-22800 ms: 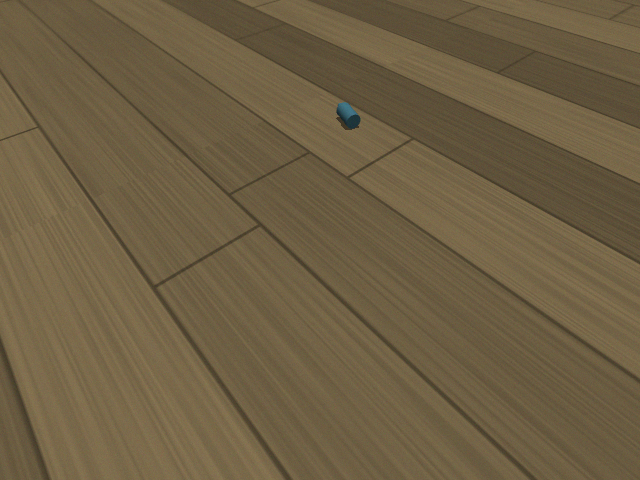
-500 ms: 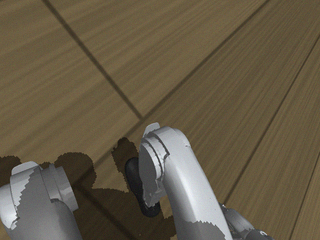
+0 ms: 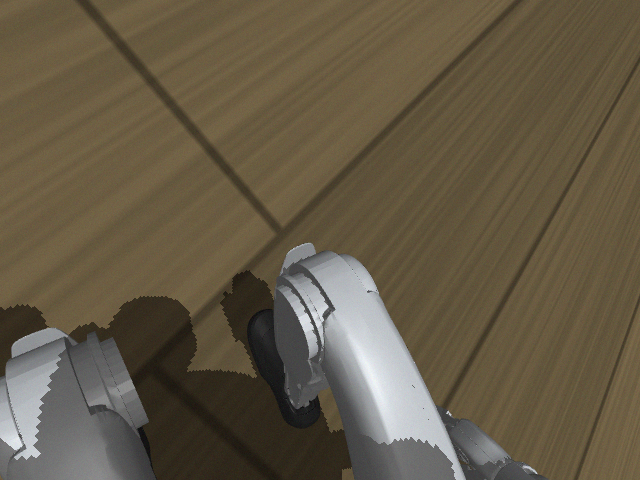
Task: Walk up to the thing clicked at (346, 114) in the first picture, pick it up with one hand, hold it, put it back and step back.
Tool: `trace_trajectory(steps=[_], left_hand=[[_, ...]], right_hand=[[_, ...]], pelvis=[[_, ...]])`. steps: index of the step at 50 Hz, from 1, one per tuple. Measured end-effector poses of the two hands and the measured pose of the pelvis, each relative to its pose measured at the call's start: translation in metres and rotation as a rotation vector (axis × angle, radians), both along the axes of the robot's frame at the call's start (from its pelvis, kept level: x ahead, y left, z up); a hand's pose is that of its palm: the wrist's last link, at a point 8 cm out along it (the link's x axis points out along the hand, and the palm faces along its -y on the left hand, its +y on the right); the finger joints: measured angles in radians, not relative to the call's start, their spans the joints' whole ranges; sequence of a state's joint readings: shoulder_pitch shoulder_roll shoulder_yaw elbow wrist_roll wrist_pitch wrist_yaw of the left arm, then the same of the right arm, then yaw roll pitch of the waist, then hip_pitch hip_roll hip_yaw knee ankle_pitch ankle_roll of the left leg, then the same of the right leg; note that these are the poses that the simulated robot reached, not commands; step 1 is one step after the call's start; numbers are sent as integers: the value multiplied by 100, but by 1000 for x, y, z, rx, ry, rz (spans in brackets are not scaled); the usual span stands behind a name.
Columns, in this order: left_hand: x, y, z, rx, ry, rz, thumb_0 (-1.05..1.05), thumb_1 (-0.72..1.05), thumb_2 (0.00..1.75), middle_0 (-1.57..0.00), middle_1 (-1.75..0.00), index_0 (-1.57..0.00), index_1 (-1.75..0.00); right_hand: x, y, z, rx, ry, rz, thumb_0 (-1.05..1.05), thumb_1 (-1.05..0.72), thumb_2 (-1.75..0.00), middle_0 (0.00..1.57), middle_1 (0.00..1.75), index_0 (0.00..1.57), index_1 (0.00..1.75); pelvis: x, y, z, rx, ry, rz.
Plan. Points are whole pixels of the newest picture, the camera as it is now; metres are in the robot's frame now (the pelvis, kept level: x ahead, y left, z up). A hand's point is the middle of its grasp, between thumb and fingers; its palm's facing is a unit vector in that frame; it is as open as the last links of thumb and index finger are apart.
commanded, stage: close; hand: left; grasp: from above
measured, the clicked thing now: out of the picture +0.46 +0.37 -0.27
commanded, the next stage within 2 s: settle in 0.18 s
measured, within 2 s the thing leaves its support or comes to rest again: leaves its support in 0.64 s
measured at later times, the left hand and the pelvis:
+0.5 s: hand out of the picture +0.45 +0.35 -0.25, palm faces -0.46 -0.15 -0.88, open 11.2 cm; pelvis +0.00 +0.00 +0.00, yaw +0 degrees
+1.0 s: hand out of the picture +0.45 +0.37 -0.16, palm faces -0.45 -0.10 -0.89, open 11.1 cm; pelvis +0.00 +0.00 +0.02, yaw +4 degrees
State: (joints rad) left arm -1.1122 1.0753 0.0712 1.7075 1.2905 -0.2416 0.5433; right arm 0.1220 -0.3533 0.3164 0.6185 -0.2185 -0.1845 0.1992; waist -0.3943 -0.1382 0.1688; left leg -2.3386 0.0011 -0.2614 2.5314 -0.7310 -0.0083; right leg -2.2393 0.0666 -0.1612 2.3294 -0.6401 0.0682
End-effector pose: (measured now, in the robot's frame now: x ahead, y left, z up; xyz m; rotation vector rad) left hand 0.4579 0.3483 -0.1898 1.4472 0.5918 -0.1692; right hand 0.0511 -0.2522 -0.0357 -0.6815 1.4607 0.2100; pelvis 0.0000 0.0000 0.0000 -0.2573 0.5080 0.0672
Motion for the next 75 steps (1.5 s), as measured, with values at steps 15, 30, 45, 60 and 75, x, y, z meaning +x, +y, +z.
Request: trace_trajectory(steps=[15, 30, 45, 60, 75], left_hand=[[1, 1, 1, -7, 0, 2, 0, -10, 49, -54, -66, -57, -61], [4, 1, 5, -12, -15, -9, 0, -11, 45, -60, -58, -63, -53], [2, 18, 68, 48, -51, 12, 0, -14, 42, -68, -50, -70, -45], [-1, 7, 108, 11, 13, -42, 0, -14, 44, -68, -49, -71, -44], [-9, 12, 143, 12, -2, -7, 0, -13, 44, -66, -51, -68, -46]], right_hand=[[-1, -3, 1, -15, -1, 3, 0, -90, -90, 20, 30, 21, 30], [6, 0, 0, -12, -5, -6, 0, -91, -90, 21, 30, 21, 30], [39, -9, -13, 36, -88, -56, 0, -90, -90, 20, 30, 21, 30], [32, -17, -9, 4, -82, -138, 0, -91, -90, 20, 30, 21, 30], [13, -19, 4, -34, -67, -221, 0, -91, -90, 20, 30, 21, 30]], pelvis=[[-2, 0, -1, -1, -10, -1], [1, 0, 2, -3, 12, 2], [4, -1, 9, 22, 70, 26], [-3, -5, 26, 49, 84, 51], [-8, -4, 43, 61, 105, 62]])
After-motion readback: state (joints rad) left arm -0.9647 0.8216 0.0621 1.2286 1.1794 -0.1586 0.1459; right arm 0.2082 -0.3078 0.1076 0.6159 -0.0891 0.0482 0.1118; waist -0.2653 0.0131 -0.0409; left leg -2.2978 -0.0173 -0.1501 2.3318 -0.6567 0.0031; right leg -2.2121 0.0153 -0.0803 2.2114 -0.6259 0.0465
